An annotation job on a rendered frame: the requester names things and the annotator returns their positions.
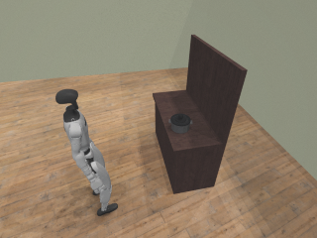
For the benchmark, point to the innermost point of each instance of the robot right foot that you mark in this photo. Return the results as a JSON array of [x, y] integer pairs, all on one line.
[[109, 208]]

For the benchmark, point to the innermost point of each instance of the right robot hand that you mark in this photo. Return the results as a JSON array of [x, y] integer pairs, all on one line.
[[96, 184]]

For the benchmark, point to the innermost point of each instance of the robot right upper arm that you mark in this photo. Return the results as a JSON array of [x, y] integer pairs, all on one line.
[[75, 135]]

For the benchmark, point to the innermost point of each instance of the pot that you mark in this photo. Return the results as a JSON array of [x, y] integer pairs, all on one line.
[[180, 129]]

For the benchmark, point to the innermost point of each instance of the lid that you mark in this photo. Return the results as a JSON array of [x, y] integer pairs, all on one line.
[[180, 122]]

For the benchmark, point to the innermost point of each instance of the table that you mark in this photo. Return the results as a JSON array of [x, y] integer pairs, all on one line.
[[213, 89]]

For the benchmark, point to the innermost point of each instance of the robot left thigh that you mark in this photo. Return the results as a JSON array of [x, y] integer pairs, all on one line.
[[98, 157]]

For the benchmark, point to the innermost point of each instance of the robot right forearm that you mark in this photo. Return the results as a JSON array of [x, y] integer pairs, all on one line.
[[83, 165]]

